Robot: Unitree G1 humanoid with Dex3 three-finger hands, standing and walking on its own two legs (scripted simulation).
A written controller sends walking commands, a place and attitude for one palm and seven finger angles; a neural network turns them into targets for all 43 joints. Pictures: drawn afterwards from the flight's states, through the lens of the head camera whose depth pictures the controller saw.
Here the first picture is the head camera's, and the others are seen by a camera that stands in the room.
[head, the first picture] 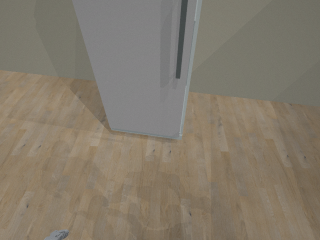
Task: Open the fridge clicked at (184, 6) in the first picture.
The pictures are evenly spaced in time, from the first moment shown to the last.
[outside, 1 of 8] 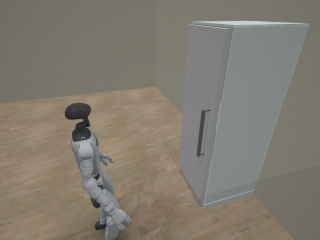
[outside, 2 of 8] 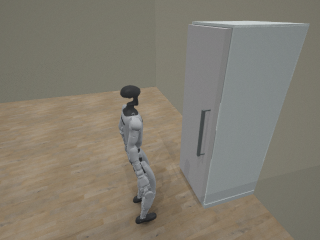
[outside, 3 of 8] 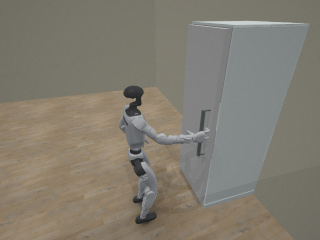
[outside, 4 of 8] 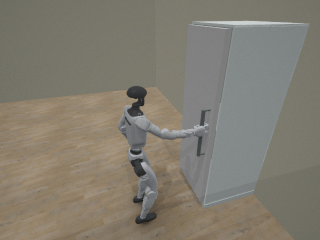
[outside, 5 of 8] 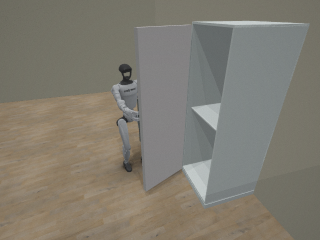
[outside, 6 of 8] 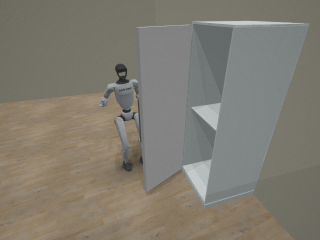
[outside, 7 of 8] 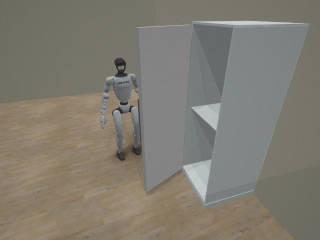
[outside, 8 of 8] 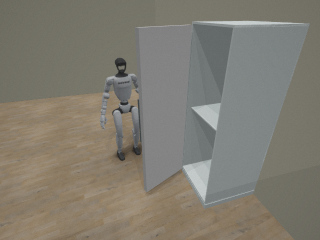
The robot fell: no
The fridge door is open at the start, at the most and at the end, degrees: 0 74 67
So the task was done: yes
